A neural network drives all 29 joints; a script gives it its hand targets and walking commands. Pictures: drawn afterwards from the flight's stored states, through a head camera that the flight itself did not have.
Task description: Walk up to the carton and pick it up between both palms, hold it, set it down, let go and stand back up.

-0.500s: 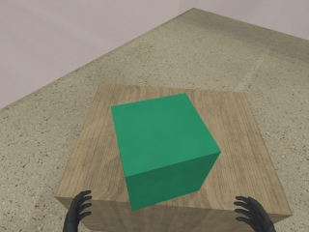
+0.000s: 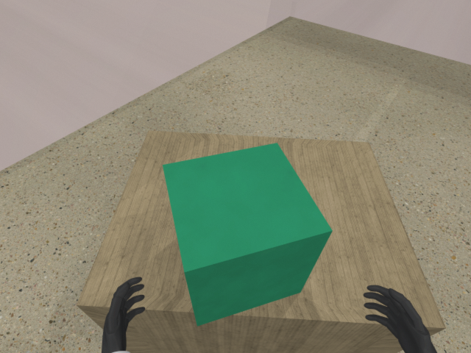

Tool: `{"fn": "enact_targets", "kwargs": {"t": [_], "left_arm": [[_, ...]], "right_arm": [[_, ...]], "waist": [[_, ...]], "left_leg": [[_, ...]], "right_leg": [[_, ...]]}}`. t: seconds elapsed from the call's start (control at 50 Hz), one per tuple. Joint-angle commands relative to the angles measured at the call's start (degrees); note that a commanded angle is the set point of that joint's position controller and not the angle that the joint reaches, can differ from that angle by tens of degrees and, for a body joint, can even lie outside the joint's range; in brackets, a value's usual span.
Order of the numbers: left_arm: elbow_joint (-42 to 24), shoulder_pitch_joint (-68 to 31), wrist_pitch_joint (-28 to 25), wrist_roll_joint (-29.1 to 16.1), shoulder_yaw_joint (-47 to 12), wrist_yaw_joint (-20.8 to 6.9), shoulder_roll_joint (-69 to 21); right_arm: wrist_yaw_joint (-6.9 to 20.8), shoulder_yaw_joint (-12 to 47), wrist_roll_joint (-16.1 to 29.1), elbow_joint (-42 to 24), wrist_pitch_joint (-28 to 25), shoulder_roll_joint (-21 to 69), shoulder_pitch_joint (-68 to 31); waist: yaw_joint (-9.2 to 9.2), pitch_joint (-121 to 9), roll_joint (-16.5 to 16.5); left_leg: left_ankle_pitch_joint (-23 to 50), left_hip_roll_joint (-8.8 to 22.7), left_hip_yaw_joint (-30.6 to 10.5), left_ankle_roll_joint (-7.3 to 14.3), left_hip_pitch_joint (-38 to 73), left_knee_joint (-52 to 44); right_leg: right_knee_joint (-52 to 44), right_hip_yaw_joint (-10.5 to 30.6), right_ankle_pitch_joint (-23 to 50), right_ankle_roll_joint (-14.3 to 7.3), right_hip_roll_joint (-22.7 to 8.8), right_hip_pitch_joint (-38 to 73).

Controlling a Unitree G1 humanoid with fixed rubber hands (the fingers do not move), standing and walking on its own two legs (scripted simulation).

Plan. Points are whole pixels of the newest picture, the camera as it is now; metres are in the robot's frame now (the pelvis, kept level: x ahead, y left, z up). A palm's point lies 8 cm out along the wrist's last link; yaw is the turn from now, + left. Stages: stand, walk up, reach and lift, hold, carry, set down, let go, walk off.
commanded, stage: reach and lift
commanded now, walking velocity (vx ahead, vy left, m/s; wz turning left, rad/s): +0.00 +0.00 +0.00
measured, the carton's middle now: (237, 234) +0.37 +0.00 -0.07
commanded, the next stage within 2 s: none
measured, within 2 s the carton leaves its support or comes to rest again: neither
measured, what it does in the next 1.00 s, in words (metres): stands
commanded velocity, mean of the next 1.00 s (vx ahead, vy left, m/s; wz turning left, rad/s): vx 0.00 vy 0.00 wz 0.00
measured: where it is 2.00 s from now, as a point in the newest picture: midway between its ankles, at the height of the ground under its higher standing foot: outside the picture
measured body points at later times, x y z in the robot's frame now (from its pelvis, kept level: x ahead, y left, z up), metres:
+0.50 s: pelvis -0.01 +0.00 +0.01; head -0.01 +0.00 +0.46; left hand +0.21 +0.21 -0.01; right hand +0.25 -0.26 -0.01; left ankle -0.04 +0.15 -0.73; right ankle +0.00 -0.09 -0.73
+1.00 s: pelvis -0.01 +0.01 +0.01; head +0.02 +0.01 +0.46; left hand +0.26 +0.22 +0.03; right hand +0.32 -0.25 +0.03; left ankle -0.04 +0.15 -0.73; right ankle +0.00 -0.09 -0.73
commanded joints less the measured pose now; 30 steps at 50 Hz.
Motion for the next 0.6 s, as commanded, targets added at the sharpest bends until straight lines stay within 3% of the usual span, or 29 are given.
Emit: {"fn": "enact_targets", "kwargs": {"t": [0.0,0.02,0.1,0.12,0.16,0.18,0.3,0.32,0.36,0.4,0.42,0.44,0.48,0.54,0.58], "left_arm": [[-5.98,-4.14,-1.05,0.44,2.43,-0.04,3.05],[-6.85,-4.13,-0.80,0.22,2.04,-0.05,2.83],[-6.64,-5.67,0.25,-0.03,2.08,0.48,2.60],[-7.17,-7.74,0.45,-0.37,2.68,0.38,3.90],[-7.70,-9.70,0.79,-1.07,1.27,0.65,3.55],[-6.56,-11.52,1.54,-1.14,1.81,0.63,3.48],[-9.27,-13.39,4.21,-1.03,2.31,0.68,4.08],[-8.92,-12.63,4.66,-1.23,1.75,0.73,3.31],[-8.73,-18.57,5.53,-1.75,1.53,1.12,4.44],[-10.19,-16.29,6.80,-1.95,1.69,1.49,3.47],[-9.29,-18.54,7.37,-1.91,1.45,1.42,4.29],[-10.78,-16.23,7.85,-1.87,0.91,1.47,3.13],[-11.90,-17.55,9.11,-1.36,1.67,1.46,3.24],[-13.69,-17.78,10.40,-0.99,2.50,1.23,3.39],[-14.64,-18.14,10.80,-0.67,2.24,0.82,3.44]], "right_arm": [[-0.59,-1.84,-0.27,-6.53,-0.41,-10.10,-5.89],[-0.52,-1.69,0.06,-7.65,-0.09,-9.96,-5.39],[-0.29,-2.36,-0.74,-7.61,1.84,-9.88,-7.21],[-0.41,-2.73,-0.99,-9.01,1.93,-11.05,-8.80],[-0.24,-3.31,-1.09,-8.68,3.05,-10.66,-10.42],[-0.37,-2.56,-0.77,-9.60,3.92,-10.28,-11.99],[-0.92,-3.51,-1.31,-12.18,6.09,-10.91,-14.09],[-0.87,-3.69,-1.37,-11.03,6.73,-10.59,-13.42],[-0.75,-4.51,-1.46,-11.00,8.23,-10.95,-19.21],[-0.47,-3.80,-1.22,-12.11,9.12,-11.34,-18.69],[-0.85,-4.78,-1.87,-12.53,9.75,-11.12,-20.08],[-0.78,-4.81,-1.63,-13.01,10.02,-10.98,-17.91],[-0.94,-5.22,-0.88,-13.07,10.77,-11.74,-19.20],[-1.26,-5.54,-1.58,-14.66,10.96,-12.34,-21.44],[-1.59,-5.52,-1.42,-14.27,11.30,-12.46,-21.26]], "waist": [[0.87,-2.93,-7.75],[0.18,-3.47,-7.32],[0.94,-3.86,-4.75],[0.61,-3.86,-5.90],[0.51,-3.95,-4.66],[1.47,-3.10,-4.79],[1.46,-5.36,-5.64],[0.94,-5.35,-5.51],[1.65,-4.36,-4.87],[2.18,-4.68,-6.02],[1.46,-4.85,-6.31],[2.14,-5.99,-4.59],[1.92,-8.24,-4.18],[2.47,-10.46,-5.20],[1.32,-11.48,-4.33]], "left_leg": [[11.93,-4.68,1.66,2.39,-7.74,-5.13],[11.80,-5.03,1.99,2.33,-6.93,-5.43],[11.60,-4.71,1.58,2.33,-6.87,-6.81],[10.30,-4.84,1.78,1.95,-7.18,-6.38],[9.07,-4.40,1.61,2.10,-6.55,-7.60],[7.63,-4.51,2.05,2.24,-7.36,-7.83],[10.59,-4.66,2.09,2.31,-6.39,-8.35],[10.14,-4.46,1.93,2.26,-5.80,-8.76],[8.07,-4.33,1.80,2.36,-7.39,-9.47],[9.04,-4.26,2.06,2.42,-5.63,-10.04],[8.27,-4.30,1.89,2.68,-6.60,-9.86],[10.50,-4.29,2.02,2.57,-6.24,-9.79],[13.39,-4.35,1.83,2.51,-5.57,-9.46],[16.48,-4.15,1.83,2.25,-4.92,-8.97],[18.13,-4.30,1.24,2.23,-4.46,-9.08]], "right_leg": [[-7.87,7.10,15.39,0.01,-0.82,10.10],[-7.98,7.46,15.27,-0.46,-0.74,10.45],[-9.21,7.22,11.95,-0.54,-0.48,9.71],[-9.41,7.77,10.90,0.04,-1.16,9.38],[-10.17,7.32,7.11,-0.52,-0.69,8.27],[-11.04,8.22,5.55,-0.57,-1.17,8.21],[-11.01,8.03,10.06,-0.63,-0.91,10.73],[-11.65,8.38,9.34,-0.97,-0.86,10.99],[-12.07,7.67,4.91,-1.02,-0.40,9.13],[-13.19,7.58,4.68,-1.21,-0.62,9.44],[-13.06,7.70,3.99,-0.88,-0.33,9.57],[-12.36,7.01,6.93,-1.19,0.12,10.76],[-12.14,7.11,11.38,-1.48,0.19,11.53],[-12.29,7.17,16.99,-1.63,0.04,13.26],[-12.11,6.70,20.12,-1.43,0.50,15.49]]}}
